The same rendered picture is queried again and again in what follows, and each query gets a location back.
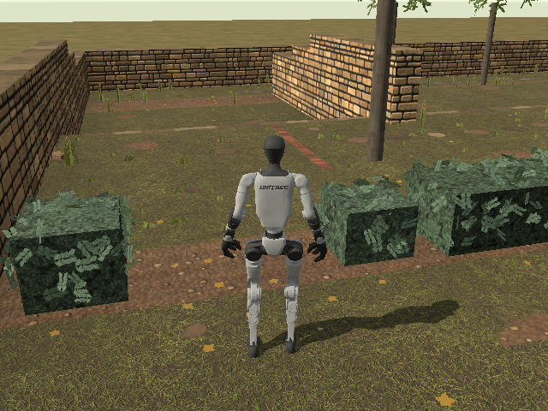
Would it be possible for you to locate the robot torso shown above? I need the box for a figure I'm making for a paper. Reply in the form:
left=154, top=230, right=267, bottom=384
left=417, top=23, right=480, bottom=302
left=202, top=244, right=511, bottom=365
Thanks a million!
left=254, top=169, right=294, bottom=257

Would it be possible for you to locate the robot left forearm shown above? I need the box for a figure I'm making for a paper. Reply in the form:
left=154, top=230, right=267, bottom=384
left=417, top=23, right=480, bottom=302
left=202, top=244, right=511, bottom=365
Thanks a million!
left=223, top=207, right=241, bottom=241

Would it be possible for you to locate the right robot upper arm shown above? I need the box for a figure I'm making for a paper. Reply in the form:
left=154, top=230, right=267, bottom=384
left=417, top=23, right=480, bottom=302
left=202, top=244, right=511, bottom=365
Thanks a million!
left=292, top=173, right=316, bottom=220

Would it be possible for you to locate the robot right hand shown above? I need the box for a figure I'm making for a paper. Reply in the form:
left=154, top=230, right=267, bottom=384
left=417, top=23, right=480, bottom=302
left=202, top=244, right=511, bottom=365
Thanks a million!
left=307, top=242, right=327, bottom=262

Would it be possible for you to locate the robot right thigh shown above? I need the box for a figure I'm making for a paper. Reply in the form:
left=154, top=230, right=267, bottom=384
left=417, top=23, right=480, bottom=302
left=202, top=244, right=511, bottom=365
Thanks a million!
left=284, top=239, right=303, bottom=301

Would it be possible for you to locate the robot left hand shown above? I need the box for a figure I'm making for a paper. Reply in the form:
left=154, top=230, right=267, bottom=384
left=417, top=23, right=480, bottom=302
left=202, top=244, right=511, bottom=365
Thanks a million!
left=221, top=239, right=241, bottom=259

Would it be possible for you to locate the robot right forearm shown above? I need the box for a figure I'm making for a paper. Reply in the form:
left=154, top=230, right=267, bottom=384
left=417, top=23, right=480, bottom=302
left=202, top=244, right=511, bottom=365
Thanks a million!
left=307, top=207, right=325, bottom=244

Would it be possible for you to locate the left robot upper arm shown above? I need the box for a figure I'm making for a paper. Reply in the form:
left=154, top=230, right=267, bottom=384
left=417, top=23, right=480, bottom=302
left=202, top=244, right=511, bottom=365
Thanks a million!
left=232, top=172, right=257, bottom=220

